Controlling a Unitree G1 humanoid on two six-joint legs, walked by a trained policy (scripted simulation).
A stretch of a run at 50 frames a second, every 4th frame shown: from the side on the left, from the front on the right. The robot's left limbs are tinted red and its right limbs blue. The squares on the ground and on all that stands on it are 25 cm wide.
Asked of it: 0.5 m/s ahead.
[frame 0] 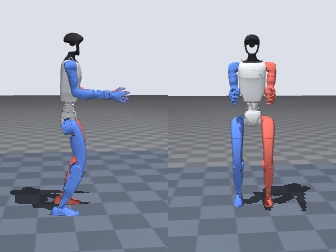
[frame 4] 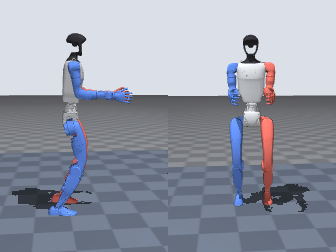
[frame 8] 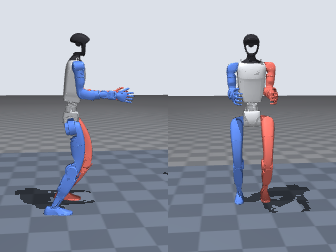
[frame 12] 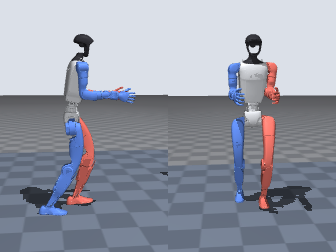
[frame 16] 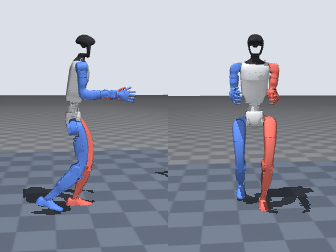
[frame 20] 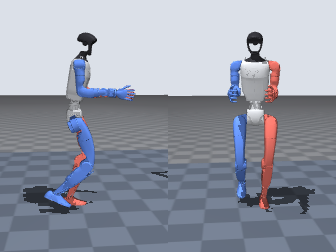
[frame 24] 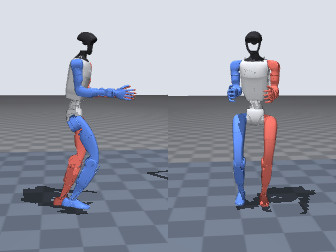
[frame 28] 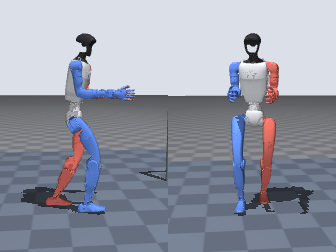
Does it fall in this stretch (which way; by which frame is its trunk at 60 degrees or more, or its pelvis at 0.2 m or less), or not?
no
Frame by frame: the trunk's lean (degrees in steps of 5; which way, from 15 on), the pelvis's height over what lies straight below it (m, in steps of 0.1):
0: 5, 0.8
4: 5, 0.8
8: 10, 0.8
12: 10, 0.8
16: 10, 0.8
20: 10, 0.8
24: 10, 0.8
28: 10, 0.8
